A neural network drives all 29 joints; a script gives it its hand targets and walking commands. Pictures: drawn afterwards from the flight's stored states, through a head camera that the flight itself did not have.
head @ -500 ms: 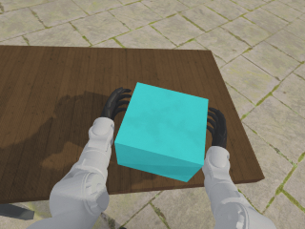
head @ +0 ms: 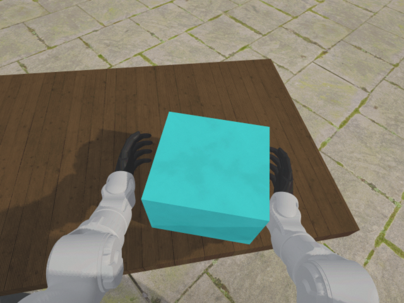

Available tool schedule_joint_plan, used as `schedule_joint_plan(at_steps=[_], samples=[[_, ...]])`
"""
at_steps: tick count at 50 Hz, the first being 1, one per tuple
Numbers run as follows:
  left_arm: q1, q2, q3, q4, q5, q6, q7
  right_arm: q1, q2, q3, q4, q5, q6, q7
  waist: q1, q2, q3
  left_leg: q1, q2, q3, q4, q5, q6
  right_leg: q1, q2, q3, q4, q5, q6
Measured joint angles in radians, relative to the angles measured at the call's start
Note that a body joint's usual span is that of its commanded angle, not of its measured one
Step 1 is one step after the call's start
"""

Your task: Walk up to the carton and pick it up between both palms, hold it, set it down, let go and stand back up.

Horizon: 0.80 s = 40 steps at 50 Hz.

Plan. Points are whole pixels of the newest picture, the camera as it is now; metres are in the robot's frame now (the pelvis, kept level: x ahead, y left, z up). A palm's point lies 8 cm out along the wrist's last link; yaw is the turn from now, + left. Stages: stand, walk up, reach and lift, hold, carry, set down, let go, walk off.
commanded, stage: set down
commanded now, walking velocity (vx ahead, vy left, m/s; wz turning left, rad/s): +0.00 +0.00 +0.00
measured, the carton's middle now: (209, 178) +0.38 +0.01 +0.00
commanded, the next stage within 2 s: none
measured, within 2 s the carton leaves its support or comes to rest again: neither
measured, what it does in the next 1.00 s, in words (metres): stands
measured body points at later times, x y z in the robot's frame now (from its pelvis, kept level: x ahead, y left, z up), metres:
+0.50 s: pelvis -0.03 +0.00 +0.00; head +0.01 +0.03 +0.44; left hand +0.41 +0.22 +0.06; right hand +0.38 -0.18 +0.06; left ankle +0.02 +0.10 -0.72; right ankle -0.02 -0.15 -0.72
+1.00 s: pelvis -0.02 -0.01 +0.02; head -0.01 +0.02 +0.47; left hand +0.42 +0.21 +0.14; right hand +0.38 -0.18 +0.13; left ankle +0.02 +0.10 -0.72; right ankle -0.02 -0.15 -0.72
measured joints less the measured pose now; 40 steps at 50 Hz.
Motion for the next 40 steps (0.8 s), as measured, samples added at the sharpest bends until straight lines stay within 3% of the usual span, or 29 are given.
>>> schedule_joint_plan(at_steps=[5, 9, 15, 21, 27, 33, 40], samples=[[0.018, 0.045, -0.073, -0.042, -0.059, 0.001, -0.018, 0.0, -0.045, 0.063, 0.01, 0.095, -0.017, 0.013, -0.003, 0.029, -0.004, -0.011, -0.005, -0.038, 0.036, -0.015, -0.008, 0.004, 0.007, -0.004, 0.008, -0.004, 0.002], [-0.015, 0.09, -0.123, 0.008, -0.114, 0.015, -0.039, -0.002, -0.091, 0.119, 0.009, 0.16, 0.006, 0.02, -0.003, 0.03, -0.009, -0.01, -0.008, -0.047, 0.048, -0.017, -0.005, 0.002, 0.009, 0.0, 0.026, -0.005, 0.003], [-0.05, 0.145, -0.247, 0.018, -0.265, 0.037, -0.044, -0.004, -0.145, 0.209, -0.067, 0.271, 0.11, 0.052, -0.017, 0.011, -0.018, -0.028, -0.018, -0.055, 0.063, -0.006, -0.003, -0.026, 0.0, -0.004, 0.07, -0.014, 0.002], [-0.061, 0.164, -0.348, -0.03, -0.365, 0.101, -0.052, -0.035, -0.17, 0.251, -0.15, 0.311, 0.246, 0.072, -0.027, 0.006, -0.017, -0.017, -0.024, -0.062, 0.052, 0.013, -0.005, -0.019, -0.003, -0.008, 0.073, -0.004, -0.002], [-0.068, 0.163, -0.353, -0.13, -0.373, 0.195, -0.059, -0.062, -0.171, 0.239, -0.242, 0.295, 0.359, 0.059, -0.026, 0.007, -0.007, 0.057, -0.029, -0.057, -0.001, 0.037, -0.006, 0.049, -0.005, -0.003, 0.027, 0.018, -0.002], [-0.119, 0.178, -0.344, -0.128, -0.358, 0.291, -0.071, -0.092, -0.152, 0.229, -0.278, 0.275, 0.463, 0.021, -0.036, -0.008, 0.024, 0.176, -0.038, -0.046, -0.077, 0.062, -0.009, 0.154, -0.012, 0.008, -0.029, 0.036, -0.005], [-0.128, 0.209, -0.323, -0.18, -0.361, 0.387, -0.069, -0.084, -0.148, 0.256, -0.372, 0.32, 0.55, -0.017, -0.037, -0.022, 0.067, 0.282, -0.038, -0.036, -0.146, 0.079, -0.014, 0.252, -0.01, 0.018, -0.093, 0.054, -0.009]])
